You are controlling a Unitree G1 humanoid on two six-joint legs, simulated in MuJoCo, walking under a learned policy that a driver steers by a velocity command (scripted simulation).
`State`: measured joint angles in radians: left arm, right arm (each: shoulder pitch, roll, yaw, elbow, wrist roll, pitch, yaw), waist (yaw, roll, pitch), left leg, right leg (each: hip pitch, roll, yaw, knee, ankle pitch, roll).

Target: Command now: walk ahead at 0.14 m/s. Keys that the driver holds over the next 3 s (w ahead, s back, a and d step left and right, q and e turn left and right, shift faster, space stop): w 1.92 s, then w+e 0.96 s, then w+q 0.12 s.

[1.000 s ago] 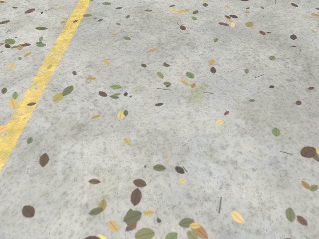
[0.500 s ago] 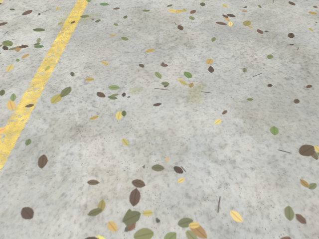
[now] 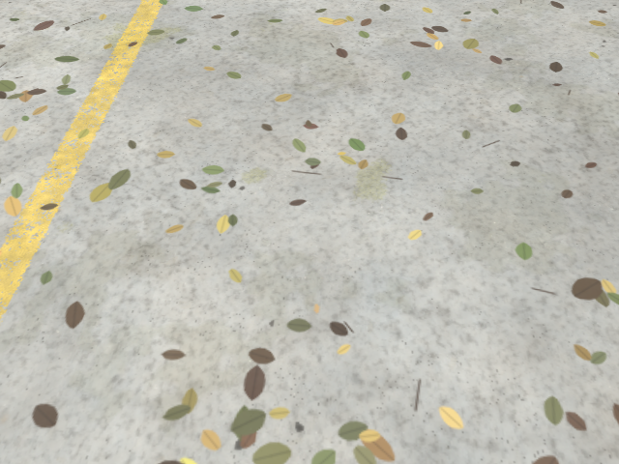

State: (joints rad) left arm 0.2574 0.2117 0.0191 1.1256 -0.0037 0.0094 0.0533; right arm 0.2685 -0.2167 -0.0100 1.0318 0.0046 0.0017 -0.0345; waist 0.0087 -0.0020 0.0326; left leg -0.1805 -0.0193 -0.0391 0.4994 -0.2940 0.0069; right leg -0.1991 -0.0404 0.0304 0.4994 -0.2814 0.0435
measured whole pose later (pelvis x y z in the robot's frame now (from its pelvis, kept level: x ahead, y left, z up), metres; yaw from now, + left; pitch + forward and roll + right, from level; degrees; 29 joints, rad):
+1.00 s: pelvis +0.44 +0.01 +0.01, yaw +0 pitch +1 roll +2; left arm 0.09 0.26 0.06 0.87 -0.01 -0.09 0.01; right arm 0.37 -0.24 -0.04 1.03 0.01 -0.10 0.00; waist -0.07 -0.04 0.01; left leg 0.00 -0.08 0.05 0.19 -0.20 0.06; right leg -0.68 -0.14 0.03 0.69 0.06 -0.01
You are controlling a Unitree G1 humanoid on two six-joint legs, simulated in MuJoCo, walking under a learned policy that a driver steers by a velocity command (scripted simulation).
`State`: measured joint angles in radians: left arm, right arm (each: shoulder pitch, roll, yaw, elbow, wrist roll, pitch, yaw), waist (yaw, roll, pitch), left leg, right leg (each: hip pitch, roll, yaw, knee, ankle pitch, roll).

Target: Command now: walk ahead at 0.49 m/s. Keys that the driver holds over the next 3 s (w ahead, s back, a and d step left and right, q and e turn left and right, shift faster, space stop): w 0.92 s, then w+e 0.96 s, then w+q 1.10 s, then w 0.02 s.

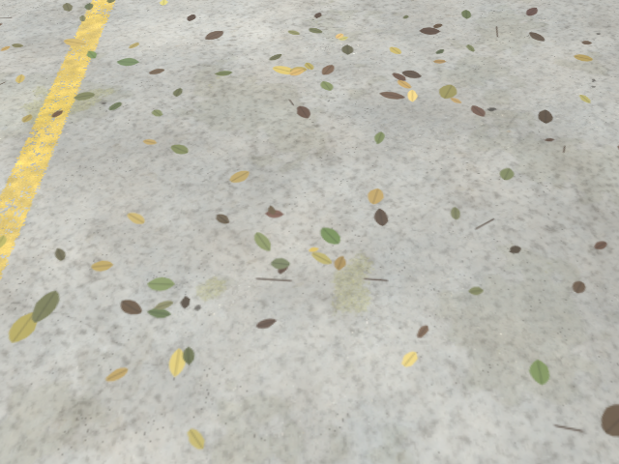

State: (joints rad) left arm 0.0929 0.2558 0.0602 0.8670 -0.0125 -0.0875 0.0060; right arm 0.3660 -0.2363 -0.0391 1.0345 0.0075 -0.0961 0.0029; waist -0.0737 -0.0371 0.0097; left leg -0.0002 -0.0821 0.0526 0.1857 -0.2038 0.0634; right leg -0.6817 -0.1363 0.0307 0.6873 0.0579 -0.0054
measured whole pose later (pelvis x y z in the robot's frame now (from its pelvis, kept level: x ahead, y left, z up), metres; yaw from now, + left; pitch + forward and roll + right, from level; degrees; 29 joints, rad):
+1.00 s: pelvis +0.58 +0.01 +0.00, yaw +0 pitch +1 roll +1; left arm 0.16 0.27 0.08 0.90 -0.02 -0.07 0.01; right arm 0.31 -0.23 -0.06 1.01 -0.01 -0.10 0.01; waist -0.04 -0.04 0.01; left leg -0.11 -0.06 0.07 0.25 -0.16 0.07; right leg -0.67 -0.14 0.04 0.94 -0.12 -0.02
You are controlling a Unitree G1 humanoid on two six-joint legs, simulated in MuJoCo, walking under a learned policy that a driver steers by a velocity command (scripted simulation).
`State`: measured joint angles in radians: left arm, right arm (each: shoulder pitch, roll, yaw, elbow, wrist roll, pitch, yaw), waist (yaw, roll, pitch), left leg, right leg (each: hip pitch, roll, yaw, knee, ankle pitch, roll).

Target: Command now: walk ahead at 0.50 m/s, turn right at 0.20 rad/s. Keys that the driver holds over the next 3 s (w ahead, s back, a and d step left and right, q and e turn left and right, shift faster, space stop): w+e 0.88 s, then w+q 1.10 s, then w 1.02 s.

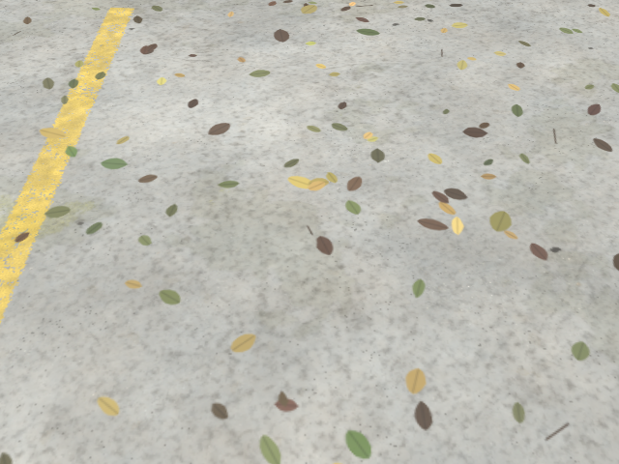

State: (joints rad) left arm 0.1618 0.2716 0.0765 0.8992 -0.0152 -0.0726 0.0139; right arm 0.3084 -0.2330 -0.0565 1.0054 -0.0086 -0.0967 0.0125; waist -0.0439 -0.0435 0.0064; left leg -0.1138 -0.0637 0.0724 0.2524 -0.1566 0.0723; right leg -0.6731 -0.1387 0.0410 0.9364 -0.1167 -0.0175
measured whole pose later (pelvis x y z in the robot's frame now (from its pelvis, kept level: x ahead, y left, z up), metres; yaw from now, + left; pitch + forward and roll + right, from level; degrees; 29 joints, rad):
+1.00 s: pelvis +0.57 -0.11 +0.00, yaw -30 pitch +2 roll +1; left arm 0.23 0.30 0.08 0.71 -0.01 -0.04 0.01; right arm 0.29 -0.26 -0.06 0.88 0.00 -0.11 0.02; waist -0.05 -0.05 0.01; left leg -0.18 -0.03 0.06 0.33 -0.19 0.04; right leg -0.61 -0.08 0.06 1.03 -0.28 -0.02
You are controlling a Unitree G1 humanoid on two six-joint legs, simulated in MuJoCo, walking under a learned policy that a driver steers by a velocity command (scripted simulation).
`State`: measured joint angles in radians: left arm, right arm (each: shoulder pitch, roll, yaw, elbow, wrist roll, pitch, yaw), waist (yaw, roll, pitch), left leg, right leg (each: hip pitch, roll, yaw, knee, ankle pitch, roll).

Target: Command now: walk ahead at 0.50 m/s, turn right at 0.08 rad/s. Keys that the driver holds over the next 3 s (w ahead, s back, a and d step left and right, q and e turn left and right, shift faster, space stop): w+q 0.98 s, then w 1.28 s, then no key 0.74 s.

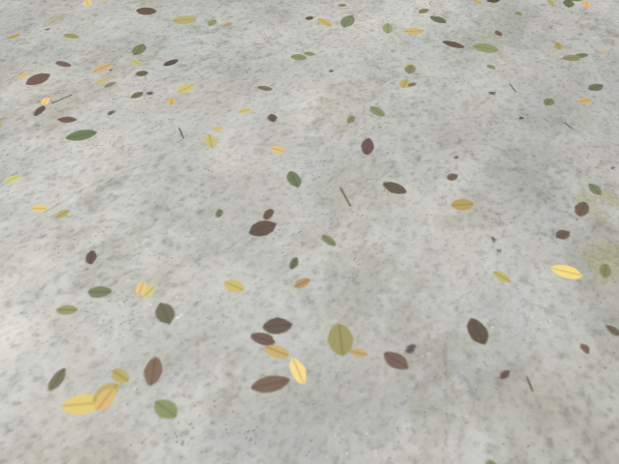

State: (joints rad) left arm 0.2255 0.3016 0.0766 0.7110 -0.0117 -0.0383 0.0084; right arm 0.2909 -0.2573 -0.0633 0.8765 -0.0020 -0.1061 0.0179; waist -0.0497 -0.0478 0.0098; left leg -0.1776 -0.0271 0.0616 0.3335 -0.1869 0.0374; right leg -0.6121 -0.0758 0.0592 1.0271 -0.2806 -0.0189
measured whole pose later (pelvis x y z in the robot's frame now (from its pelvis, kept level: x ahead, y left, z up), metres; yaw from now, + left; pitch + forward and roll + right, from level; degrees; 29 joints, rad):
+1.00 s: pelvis +0.49 +0.11 +0.00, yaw +31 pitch +2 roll -1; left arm 0.09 0.30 0.07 0.72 0.01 -0.10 0.01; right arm 0.32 -0.27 -0.07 0.73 0.01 -0.05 0.01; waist -0.05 -0.03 0.04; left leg -0.20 -0.10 -0.07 0.36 -0.18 0.10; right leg -0.66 -0.10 0.07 0.89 -0.16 0.05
